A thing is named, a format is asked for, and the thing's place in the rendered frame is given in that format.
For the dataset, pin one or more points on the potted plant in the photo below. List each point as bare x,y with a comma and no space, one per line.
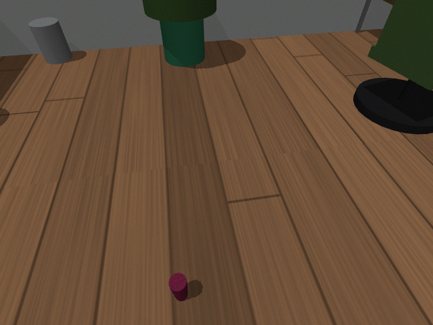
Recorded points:
182,28

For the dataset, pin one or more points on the chair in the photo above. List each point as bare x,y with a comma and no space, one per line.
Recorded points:
364,12

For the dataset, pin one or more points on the office chair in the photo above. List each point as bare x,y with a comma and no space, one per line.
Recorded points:
406,47

